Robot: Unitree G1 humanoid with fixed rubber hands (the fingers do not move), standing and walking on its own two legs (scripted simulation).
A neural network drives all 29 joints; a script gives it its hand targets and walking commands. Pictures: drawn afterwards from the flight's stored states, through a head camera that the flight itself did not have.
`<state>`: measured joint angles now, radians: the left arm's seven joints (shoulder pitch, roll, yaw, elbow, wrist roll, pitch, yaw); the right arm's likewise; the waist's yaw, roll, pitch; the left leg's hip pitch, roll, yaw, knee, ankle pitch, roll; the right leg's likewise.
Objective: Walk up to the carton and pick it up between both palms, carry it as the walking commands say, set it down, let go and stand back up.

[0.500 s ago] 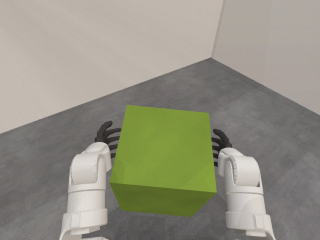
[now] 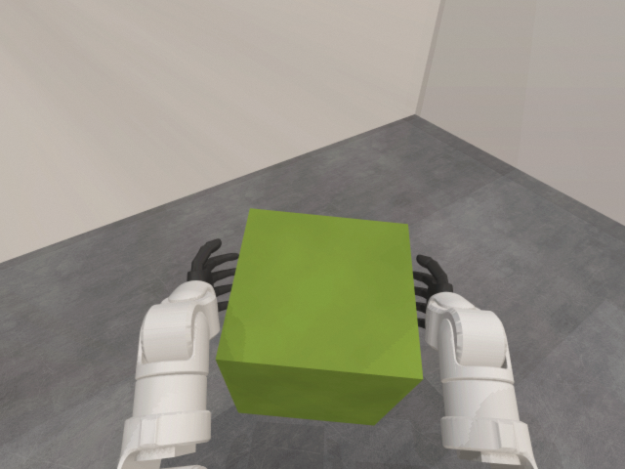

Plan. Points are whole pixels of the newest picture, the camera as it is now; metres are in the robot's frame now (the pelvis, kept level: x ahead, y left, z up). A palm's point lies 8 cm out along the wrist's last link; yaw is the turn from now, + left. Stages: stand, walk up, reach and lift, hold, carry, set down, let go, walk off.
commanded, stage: carry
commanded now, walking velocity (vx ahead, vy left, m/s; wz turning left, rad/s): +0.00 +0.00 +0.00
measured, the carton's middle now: (316, 325) +0.33 +0.00 +0.01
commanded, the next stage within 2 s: none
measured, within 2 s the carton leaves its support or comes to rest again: neither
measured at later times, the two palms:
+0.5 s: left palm (208, 288) +0.33 +0.14 +0.09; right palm (441, 301) +0.32 -0.16 +0.08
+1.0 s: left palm (203, 287) +0.33 +0.15 +0.09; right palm (437, 298) +0.32 -0.15 +0.08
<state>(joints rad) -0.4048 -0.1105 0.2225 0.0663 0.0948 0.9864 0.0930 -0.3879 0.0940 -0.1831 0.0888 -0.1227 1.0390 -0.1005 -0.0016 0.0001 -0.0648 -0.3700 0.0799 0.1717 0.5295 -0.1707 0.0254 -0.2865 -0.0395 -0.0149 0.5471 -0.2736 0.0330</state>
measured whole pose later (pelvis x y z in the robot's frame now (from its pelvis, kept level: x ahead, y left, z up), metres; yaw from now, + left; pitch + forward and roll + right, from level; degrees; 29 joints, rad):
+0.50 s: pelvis +0.01 +0.00 +0.00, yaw +0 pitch +0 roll +0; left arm -0.42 -0.11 0.23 0.10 0.10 0.96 0.09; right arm -0.41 0.08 -0.18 0.12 -0.12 1.03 -0.10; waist -0.01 0.00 -0.06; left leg -0.36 0.08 0.17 0.55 -0.19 0.02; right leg -0.28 -0.04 -0.01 0.56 -0.29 0.03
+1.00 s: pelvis +0.00 +0.00 +0.00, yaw +0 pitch +0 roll +0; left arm -0.47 -0.09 0.22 0.16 0.09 0.96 0.10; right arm -0.47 0.06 -0.19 0.18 -0.12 1.03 -0.10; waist 0.00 0.01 -0.05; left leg -0.36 0.08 0.17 0.52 -0.17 0.03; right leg -0.28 -0.04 -0.01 0.55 -0.27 0.03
